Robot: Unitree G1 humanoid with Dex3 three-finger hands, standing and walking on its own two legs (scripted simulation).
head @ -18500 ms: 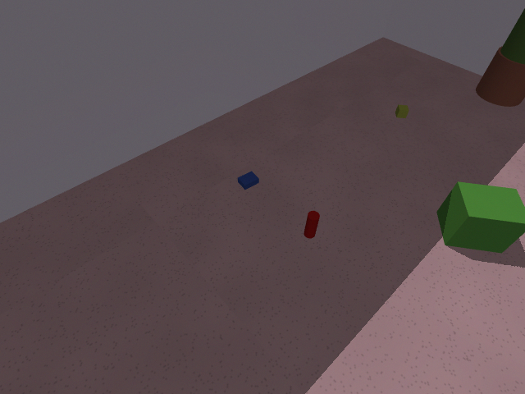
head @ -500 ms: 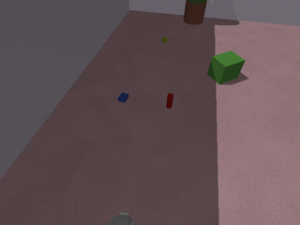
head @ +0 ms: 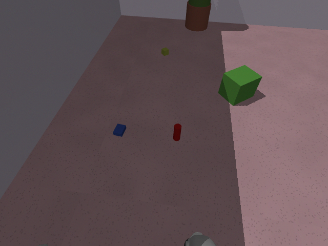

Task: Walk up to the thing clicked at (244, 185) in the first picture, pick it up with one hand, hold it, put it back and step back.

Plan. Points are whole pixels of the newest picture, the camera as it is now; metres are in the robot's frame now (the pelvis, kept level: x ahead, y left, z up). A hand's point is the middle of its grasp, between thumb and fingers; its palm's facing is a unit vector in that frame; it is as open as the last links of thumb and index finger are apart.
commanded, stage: walk up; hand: left
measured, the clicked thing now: (119, 130) +1.05 +0.29 -0.75
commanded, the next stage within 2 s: none
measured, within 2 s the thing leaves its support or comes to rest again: neither
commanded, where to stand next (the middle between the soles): +0.65 +0.05 m, yaw +0 degrees
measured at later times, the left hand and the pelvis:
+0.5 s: hand (54, 229) +0.22 +0.30 -0.16, palm faces +0.04 -0.93 -0.36, open 7.4 cm; pelvis +0.22 +0.02 -0.01, yaw +3 degrees
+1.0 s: hand (75, 145) +0.49 +0.30 -0.13, palm faces -0.07 -0.91 -0.41, open 7.4 cm; pelvis +0.40 +0.02 -0.01, yaw +0 degrees
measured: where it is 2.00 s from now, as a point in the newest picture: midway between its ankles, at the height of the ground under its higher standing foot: (151, 182)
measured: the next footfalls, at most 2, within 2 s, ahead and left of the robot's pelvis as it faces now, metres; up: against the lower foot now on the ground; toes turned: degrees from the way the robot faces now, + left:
right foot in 0.06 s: +0.19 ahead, -0.14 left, +0.00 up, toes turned -3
left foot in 0.48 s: +0.36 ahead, +0.15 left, +0.00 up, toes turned +7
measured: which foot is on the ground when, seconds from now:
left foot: down 0.00-0.08, up 0.10-0.46, down 0.48-1.00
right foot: up 0.00-0.04, down 0.06-0.52, up 0.54-0.94, down 0.96-1.00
